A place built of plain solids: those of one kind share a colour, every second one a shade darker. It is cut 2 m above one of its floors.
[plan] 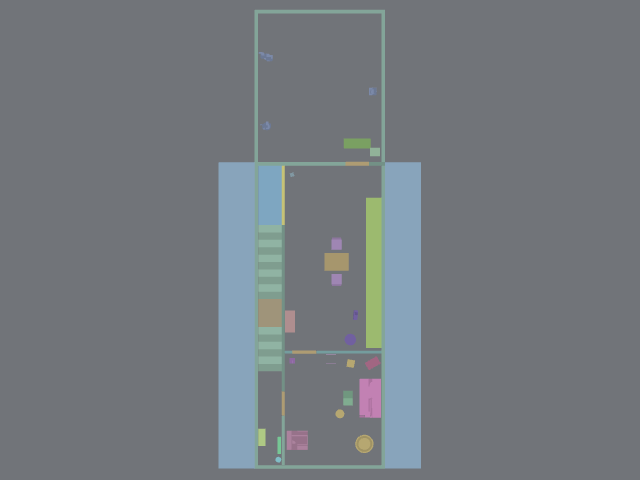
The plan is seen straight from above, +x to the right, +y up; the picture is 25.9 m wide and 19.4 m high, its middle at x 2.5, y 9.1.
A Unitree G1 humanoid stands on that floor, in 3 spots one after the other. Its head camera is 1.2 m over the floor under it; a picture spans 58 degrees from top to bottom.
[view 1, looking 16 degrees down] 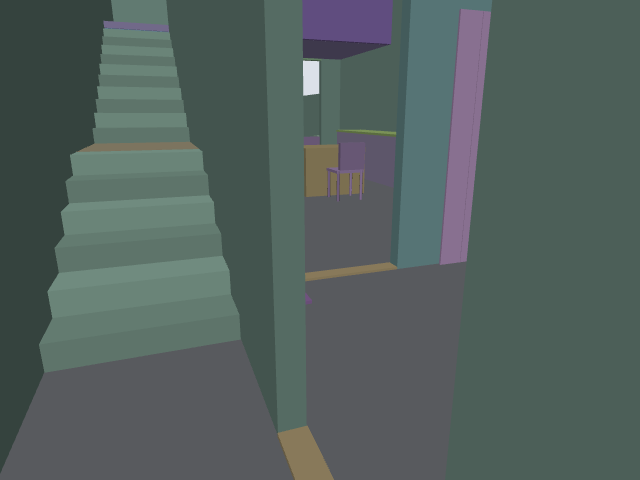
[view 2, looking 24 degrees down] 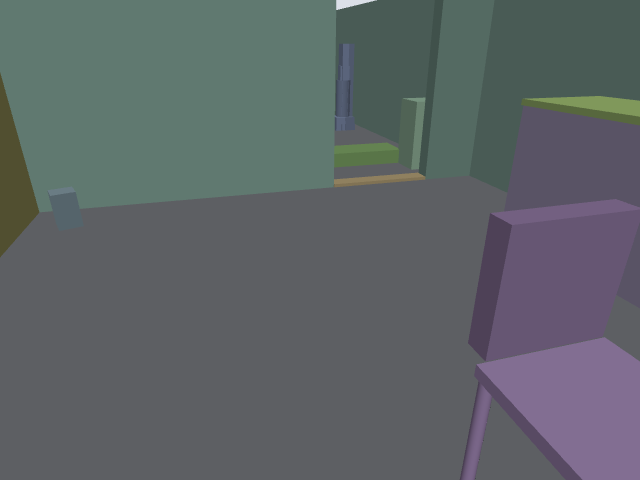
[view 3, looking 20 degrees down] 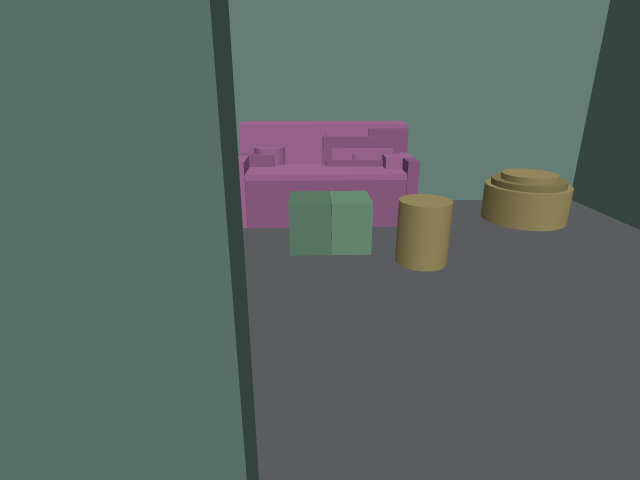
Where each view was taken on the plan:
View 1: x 0.63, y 1.60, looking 70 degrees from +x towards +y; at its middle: ground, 4.35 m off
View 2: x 2.33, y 8.38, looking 74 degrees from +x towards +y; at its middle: ground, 2.95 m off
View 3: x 0.48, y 2.89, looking -2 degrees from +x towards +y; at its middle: slotfit_low_table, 3.16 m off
